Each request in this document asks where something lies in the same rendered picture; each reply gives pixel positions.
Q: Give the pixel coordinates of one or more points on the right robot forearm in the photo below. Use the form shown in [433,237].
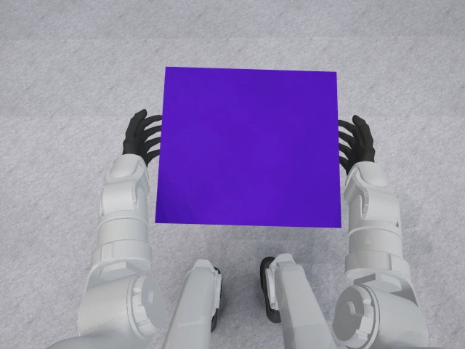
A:
[375,237]

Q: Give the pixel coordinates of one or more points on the carton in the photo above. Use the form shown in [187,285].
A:
[249,147]

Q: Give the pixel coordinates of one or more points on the left robot hand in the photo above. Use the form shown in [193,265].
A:
[136,136]

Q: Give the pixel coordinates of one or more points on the robot left upper arm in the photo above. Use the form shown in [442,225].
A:
[124,313]

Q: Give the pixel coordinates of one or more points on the robot right upper arm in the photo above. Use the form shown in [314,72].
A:
[369,318]

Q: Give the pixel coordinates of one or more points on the left robot foot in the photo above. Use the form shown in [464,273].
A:
[214,319]

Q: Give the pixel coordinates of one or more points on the left robot forearm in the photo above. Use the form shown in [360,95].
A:
[122,240]

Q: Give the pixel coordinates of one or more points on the robot left thigh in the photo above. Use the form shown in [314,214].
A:
[190,326]

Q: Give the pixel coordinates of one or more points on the right robot hand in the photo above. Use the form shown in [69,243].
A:
[361,143]

